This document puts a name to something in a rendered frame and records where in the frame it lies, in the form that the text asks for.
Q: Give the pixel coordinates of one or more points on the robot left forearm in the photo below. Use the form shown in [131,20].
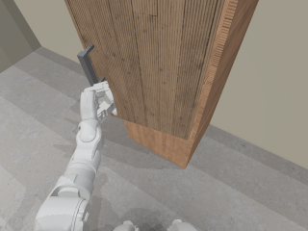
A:
[81,170]

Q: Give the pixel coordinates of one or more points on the robot left shin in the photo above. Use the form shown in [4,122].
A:
[128,222]

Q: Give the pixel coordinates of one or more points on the robot shin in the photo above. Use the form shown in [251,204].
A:
[176,221]
[128,222]

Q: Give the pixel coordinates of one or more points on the robot right shin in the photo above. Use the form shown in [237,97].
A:
[176,221]

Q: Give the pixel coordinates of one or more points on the cupboard door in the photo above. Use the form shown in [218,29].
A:
[154,55]

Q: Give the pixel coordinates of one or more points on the left robot hand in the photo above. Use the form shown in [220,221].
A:
[97,109]

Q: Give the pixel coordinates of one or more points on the left robot upper arm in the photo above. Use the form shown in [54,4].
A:
[64,213]

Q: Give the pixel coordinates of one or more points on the handle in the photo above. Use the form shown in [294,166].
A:
[84,60]

